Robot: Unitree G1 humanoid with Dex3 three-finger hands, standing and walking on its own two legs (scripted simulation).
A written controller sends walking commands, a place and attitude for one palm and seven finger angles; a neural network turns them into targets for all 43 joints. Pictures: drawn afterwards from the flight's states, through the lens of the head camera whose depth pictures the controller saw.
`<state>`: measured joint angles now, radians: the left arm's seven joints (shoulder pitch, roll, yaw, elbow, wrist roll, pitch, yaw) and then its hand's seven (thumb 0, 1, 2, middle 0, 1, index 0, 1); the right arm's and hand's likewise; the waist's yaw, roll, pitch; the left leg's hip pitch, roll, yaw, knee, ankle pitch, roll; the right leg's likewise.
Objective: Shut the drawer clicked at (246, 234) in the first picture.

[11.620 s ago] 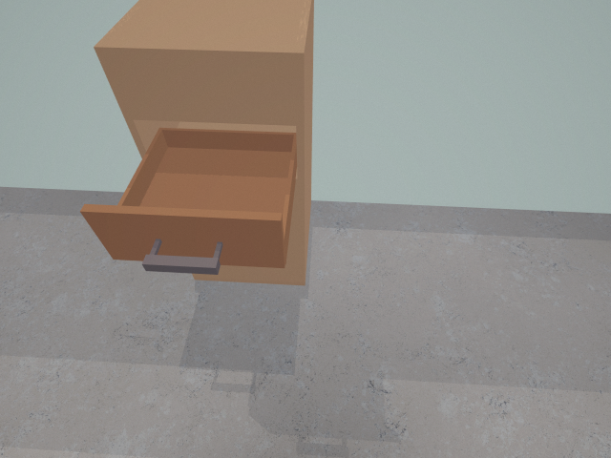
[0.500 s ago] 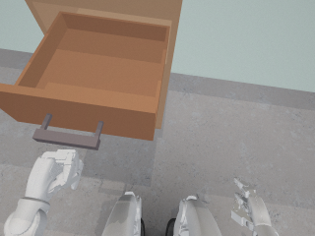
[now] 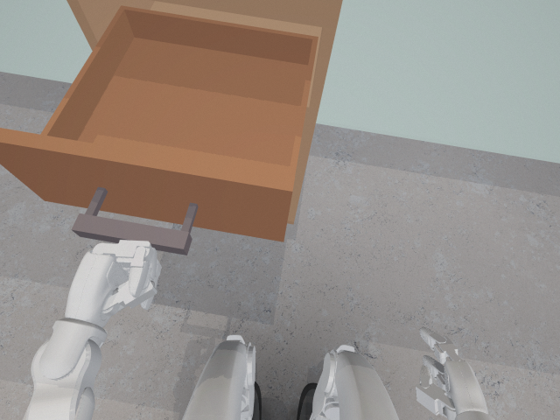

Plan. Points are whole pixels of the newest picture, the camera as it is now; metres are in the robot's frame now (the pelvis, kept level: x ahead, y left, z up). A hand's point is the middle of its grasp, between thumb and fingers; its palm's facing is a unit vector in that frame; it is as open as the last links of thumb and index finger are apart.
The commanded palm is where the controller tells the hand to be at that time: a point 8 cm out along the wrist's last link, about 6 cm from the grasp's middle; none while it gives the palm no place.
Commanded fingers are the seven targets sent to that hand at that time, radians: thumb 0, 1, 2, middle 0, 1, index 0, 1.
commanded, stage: push the drawer shut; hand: left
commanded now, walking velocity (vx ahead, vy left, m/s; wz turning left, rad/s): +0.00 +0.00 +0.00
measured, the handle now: (139, 218) +0.36 +0.22 +0.02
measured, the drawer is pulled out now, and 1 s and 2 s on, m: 0.30 0.17 0.05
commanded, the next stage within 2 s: none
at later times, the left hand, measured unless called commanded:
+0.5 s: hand (168, 239) +0.34 +0.18 +0.01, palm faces -0.10 -0.99 -0.07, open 2.9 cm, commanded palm +0.36 +0.22 +0.03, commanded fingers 0.00 0.90 0.90 -1.40 -1.60 -1.40 -1.60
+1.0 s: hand (177, 199) +0.40 +0.18 +0.01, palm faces -0.10 -0.99 -0.07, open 2.9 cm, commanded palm +0.41 +0.22 +0.03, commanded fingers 0.00 0.90 0.90 -1.40 -1.60 -1.40 -1.60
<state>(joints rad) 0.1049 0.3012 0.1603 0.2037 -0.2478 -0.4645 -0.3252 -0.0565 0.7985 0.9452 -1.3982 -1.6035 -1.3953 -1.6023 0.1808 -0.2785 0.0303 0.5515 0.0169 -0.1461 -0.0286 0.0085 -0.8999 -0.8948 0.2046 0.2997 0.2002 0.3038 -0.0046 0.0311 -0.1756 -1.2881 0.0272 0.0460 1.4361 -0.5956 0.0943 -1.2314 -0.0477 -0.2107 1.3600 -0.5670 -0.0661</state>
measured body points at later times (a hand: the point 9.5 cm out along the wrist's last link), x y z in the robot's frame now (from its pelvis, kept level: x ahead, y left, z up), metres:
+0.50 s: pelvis -0.01 +0.00 +0.00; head +0.11 +0.03 +0.44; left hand +0.34 +0.24 +0.02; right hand +0.15 -0.25 -0.10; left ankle +0.04 +0.06 -0.59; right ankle +0.04 -0.10 -0.59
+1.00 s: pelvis -0.01 +0.00 +0.00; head +0.13 +0.03 +0.43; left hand +0.40 +0.24 +0.02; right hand +0.11 -0.26 -0.11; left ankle +0.04 +0.06 -0.59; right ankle +0.04 -0.10 -0.59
